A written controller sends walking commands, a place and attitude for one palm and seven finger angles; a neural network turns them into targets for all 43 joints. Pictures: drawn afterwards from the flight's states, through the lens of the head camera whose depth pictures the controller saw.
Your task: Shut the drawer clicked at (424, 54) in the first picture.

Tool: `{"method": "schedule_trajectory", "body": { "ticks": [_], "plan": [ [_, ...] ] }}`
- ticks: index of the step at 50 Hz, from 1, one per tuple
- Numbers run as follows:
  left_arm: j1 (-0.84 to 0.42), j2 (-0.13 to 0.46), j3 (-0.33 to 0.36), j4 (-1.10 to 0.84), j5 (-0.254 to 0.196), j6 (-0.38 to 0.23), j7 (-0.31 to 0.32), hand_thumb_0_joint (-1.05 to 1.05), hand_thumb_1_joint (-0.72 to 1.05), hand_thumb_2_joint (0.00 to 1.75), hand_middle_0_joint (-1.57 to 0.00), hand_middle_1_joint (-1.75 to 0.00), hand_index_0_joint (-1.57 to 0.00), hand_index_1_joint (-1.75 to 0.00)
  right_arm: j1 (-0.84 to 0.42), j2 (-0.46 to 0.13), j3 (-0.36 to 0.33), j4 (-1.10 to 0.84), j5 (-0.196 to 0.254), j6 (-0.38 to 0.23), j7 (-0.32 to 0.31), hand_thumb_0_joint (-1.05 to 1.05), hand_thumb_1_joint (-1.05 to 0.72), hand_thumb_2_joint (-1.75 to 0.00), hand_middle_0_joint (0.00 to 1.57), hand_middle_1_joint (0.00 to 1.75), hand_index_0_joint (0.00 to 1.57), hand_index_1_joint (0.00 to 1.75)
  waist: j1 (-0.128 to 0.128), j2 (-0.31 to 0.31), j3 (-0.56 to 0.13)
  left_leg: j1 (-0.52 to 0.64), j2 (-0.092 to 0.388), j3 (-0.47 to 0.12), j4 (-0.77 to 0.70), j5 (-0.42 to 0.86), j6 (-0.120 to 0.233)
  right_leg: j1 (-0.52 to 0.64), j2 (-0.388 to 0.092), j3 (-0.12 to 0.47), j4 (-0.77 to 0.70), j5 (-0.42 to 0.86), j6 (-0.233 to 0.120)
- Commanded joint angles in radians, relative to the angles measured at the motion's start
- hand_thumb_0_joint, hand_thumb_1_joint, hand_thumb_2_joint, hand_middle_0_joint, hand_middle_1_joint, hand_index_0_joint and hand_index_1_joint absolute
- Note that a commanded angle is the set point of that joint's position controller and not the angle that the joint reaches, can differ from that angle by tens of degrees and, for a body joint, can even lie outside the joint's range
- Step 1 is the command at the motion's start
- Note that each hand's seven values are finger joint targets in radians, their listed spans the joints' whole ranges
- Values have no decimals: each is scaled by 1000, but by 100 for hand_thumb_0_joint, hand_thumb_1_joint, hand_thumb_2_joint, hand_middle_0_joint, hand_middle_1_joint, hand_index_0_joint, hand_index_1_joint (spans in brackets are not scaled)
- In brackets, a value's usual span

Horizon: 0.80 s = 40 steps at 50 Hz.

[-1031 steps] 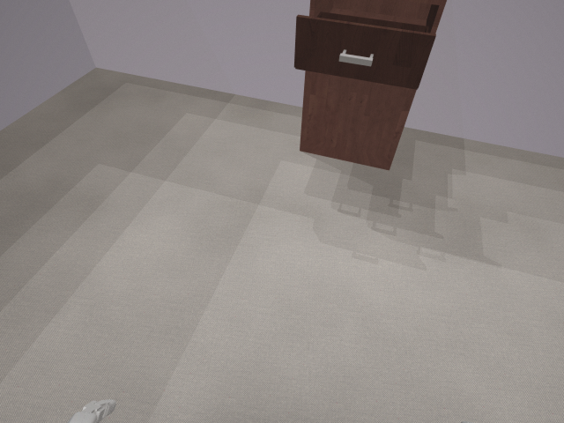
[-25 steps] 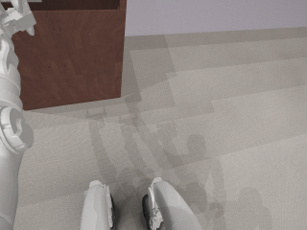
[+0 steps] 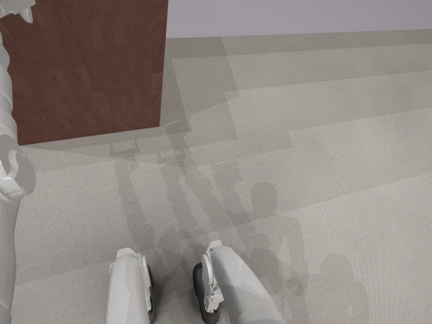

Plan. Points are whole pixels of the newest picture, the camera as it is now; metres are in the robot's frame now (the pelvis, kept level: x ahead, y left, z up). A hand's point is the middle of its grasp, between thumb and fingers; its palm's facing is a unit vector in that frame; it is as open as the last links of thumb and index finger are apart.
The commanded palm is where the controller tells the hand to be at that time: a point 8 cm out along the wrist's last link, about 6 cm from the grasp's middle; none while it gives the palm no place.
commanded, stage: pull the fist back off the drawer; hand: left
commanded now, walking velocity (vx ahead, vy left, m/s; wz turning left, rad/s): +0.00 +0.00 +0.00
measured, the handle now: out of the picture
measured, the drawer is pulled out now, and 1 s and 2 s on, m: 0.00 0.00 0.00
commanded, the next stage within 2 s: draw the hand back to the body in 0.36 s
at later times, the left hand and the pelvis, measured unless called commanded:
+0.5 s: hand out of the picture +0.61 +0.18 +0.10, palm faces +0.12 -0.99 -0.03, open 3.3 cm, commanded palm +0.56 +0.20 +0.11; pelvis +0.05 +0.00 +0.03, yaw +1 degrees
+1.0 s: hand out of the picture +0.42 +0.20 +0.18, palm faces +0.06 -1.00 -0.06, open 3.3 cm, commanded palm +0.39 +0.26 +0.20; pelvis +0.09 -0.01 +0.10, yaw +4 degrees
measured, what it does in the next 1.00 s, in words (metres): rises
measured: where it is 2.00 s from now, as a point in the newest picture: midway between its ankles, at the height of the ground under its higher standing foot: (176, 304)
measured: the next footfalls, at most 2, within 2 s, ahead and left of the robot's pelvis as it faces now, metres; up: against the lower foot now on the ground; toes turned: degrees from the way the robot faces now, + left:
none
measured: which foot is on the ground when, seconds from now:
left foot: down 0.00-1.00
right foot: down 0.00-1.00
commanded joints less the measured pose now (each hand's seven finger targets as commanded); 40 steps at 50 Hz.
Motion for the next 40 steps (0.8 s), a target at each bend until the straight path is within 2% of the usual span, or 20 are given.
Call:
{"method": "schedule_trajectory", "body": {
  "ticks": [1,3,7,9,11,12,13,15,18,19,21,23,26,28,30,31,33,35,38,40],
  "plan": [
    [-558,143,12,-271,-19,-67,18,0,90,90,-140,-160,-140,-160,243,-233,-80,-11,6,4,-10,0,-90,-90,20,30,20,30,-51,310,-568,732,10,-128,-177,29,3,-14,13,60,-188,55,-14],
    [-532,143,17,-269,-25,-60,14,0,90,90,-140,-160,-140,-160,243,-231,-81,-13,8,6,-9,0,-90,-90,20,30,20,30,-48,280,-548,712,10,-120,-181,26,4,9,14,62,-197,52,-11],
    [-457,124,38,-349,-48,-72,2,0,90,90,-140,-160,-140,-160,239,-226,-94,-25,12,13,-1,0,-90,-90,20,30,20,30,-7,296,-626,798,11,-116,-189,127,-2,45,14,59,-197,100,-14],
    [-391,98,48,-364,-62,-78,-2,0,90,90,-140,-160,-140,-160,237,-221,-100,-28,14,16,7,0,-90,-90,20,30,20,30,12,295,-638,831,10,-113,-194,172,-5,62,16,58,-202,124,-16],
    [-314,105,64,-385,-72,-81,-5,0,90,90,-140,-160,-140,-160,230,-221,-104,-35,19,27,10,0,-90,-90,20,30,20,30,37,275,-638,840,10,-102,-205,201,-8,101,17,58,-213,137,-16],
    [-298,76,50,-394,-78,-82,-5,0,90,90,-140,-160,-140,-160,225,-217,-106,-36,21,29,13,0,-90,-90,20,30,20,30,32,259,-631,837,9,-93,-204,212,-5,113,17,62,-222,147,-13],
    [-271,81,58,-395,-76,-85,-2,0,90,90,-140,-160,-140,-160,224,-215,-108,-35,22,33,14,0,-90,-90,20,30,20,30,40,238,-613,824,8,-86,-207,214,-4,133,17,63,-228,149,-11],
    [-270,72,55,-397,-74,-94,7,0,90,90,-140,-160,-140,-160,225,-213,-110,-31,23,39,16,0,-90,-90,20,30,20,30,33,220,-595,816,7,-79,-202,246,-1,144,17,66,-230,172,-9],
    [-248,73,78,-418,-85,-116,18,0,90,90,-140,-160,-140,-160,223,-205,-117,-30,23,45,18,0,-90,-90,20,30,20,30,42,190,-597,803,2,-57,-197,293,2,203,19,77,-242,219,-6],
    [-236,72,86,-428,-89,-132,21,0,90,90,-140,-160,-140,-160,224,-205,-118,-30,21,45,20,0,-90,-90,20,30,20,30,50,204,-603,819,0,-57,-195,326,0,206,19,78,-236,242,-9],
    [-179,38,72,-432,-87,-151,20,0,90,90,-140,-160,-140,-160,221,-198,-126,-32,22,56,26,0,-90,-90,20,30,20,30,63,204,-620,861,-2,-52,-197,401,-5,227,19,75,-233,300,-10],
    [-137,-3,46,-411,-86,-157,17,0,90,90,-140,-160,-140,-160,220,-194,-129,-32,21,67,32,0,-90,-90,20,30,20,30,59,179,-595,845,-6,-39,-193,420,-2,246,19,79,-237,336,-7],
    [107,40,112,-580,-123,-149,-1,0,90,90,-140,-160,-140,-160,202,-193,-144,-97,41,89,39,0,-90,-90,20,30,20,30,162,187,-751,957,-20,-5,-243,578,-7,459,17,93,-263,521,-11],
    [259,45,134,-742,-164,-128,-19,0,90,90,-140,-160,-140,-160,177,-182,-150,-140,60,94,41,0,-90,-90,20,30,20,30,210,154,-825,977,-37,27,-277,639,-5,642,13,109,-295,691,-4],
    [409,-22,98,-841,-199,-92,-39,0,90,90,-140,-160,-140,-160,157,-168,-153,-167,81,93,42,0,-90,-90,20,30,20,30,217,77,-781,949,-50,51,-315,661,3,769,8,118,-330,840,5],
    [458,-30,101,-889,-218,-77,-43,0,90,90,-140,-160,-140,-160,144,-166,-155,-176,90,91,37,0,-90,-90,20,30,20,30,218,21,-745,921,-54,61,-336,626,8,826,4,123,-353,879,13],
    [497,-66,80,-986,-253,-66,-45,0,90,90,-140,-160,-140,-160,108,-160,-155,-183,105,76,24,0,-90,-90,20,30,20,30,210,-26,-660,888,-63,81,-374,538,16,898,-7,136,-395,918,26],
    [546,-108,52,-1029,-276,-76,-43,0,90,90,-140,-160,-140,-160,79,-155,-153,-175,113,58,12,0,-90,-90,20,30,20,30,207,-12,-573,918,-65,82,-406,505,14,884,-7,134,-423,870,23],
    [614,-220,-40,-1008,-289,-97,-49,0,90,90,-140,-160,-140,-160,29,-149,-151,-155,120,39,4,0,-90,-90,20,30,20,30,187,23,-381,988,-55,59,-460,403,6,733,10,109,-477,594,15],
    [692,-255,-77,-1012,-290,-105,-65,0,90,90,-140,-160,-140,-160,5,-147,-154,-156,122,31,-5,0,-90,-90,20,30,20,30,195,59,-336,1045,-54,58,-478,439,4,727,6,110,-498,579,10]
  ]
}}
